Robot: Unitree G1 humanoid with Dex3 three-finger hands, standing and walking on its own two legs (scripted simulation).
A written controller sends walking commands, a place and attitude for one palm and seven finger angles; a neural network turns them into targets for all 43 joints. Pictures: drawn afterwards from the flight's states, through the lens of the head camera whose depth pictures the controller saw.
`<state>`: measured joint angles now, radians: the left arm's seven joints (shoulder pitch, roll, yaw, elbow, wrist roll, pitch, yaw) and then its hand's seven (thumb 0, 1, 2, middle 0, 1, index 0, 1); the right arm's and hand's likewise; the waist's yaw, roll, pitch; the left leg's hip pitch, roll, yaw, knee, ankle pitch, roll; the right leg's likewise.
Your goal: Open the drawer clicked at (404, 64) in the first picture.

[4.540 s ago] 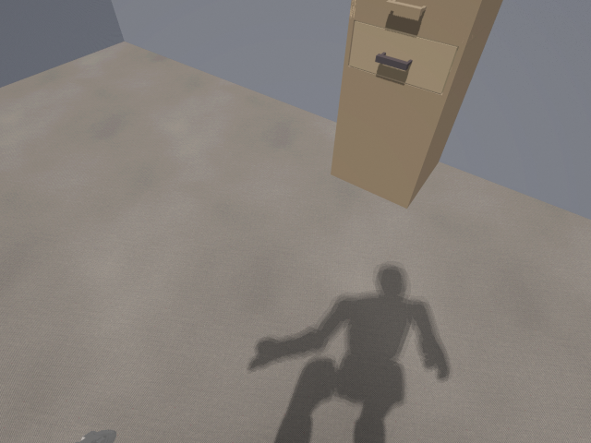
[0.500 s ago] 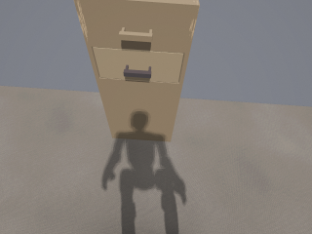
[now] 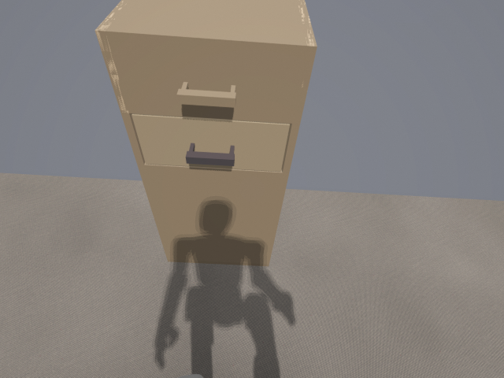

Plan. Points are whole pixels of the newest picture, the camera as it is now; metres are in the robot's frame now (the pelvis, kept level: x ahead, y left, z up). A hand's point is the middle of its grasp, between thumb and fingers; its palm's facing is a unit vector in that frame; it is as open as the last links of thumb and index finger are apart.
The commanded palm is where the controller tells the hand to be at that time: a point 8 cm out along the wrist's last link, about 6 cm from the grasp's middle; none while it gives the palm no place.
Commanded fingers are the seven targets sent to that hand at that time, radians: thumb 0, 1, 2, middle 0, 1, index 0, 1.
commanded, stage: take the last steps up to it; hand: left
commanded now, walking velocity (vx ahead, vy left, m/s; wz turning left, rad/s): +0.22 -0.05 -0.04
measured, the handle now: (211, 153) +0.64 +0.14 -0.07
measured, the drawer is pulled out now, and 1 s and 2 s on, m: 0.00 0.00 0.00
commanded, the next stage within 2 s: come to a stop and stand still in 0.22 s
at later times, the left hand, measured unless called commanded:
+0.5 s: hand (186, 342) +0.21 +0.13 -0.14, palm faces +0.05 -0.97 -0.26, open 7.2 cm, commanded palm none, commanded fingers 0.00 0.90 0.90 -0.20 -0.30 -0.20 -0.30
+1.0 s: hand out of the picture +0.13 +0.22 -0.16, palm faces +0.11 -0.97 -0.22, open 7.4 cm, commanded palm none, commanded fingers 0.00 0.90 0.90 -0.20 -0.30 -0.20 -0.30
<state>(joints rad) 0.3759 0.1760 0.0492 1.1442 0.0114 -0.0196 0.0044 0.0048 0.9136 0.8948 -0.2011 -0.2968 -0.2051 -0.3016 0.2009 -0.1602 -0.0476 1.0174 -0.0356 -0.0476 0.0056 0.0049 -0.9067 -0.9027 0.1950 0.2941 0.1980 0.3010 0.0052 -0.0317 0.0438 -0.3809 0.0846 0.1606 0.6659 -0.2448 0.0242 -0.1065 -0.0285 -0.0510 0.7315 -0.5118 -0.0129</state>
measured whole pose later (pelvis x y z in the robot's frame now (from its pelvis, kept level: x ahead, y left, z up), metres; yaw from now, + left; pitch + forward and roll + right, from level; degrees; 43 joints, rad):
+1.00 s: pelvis +0.11 +0.01 +0.02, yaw +1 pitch -1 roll +0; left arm 0.22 0.24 0.06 1.04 0.02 0.05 0.02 0.01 0.91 0.89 -0.20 -0.30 -0.20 -0.30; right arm 0.17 -0.16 -0.02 1.01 -0.02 0.03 -0.02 0.00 -0.91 -0.90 0.19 0.29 0.20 0.30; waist 0.04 -0.05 0.04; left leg -0.21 0.01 0.07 0.47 -0.25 0.03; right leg -0.40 -0.05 -0.02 0.88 -0.41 0.02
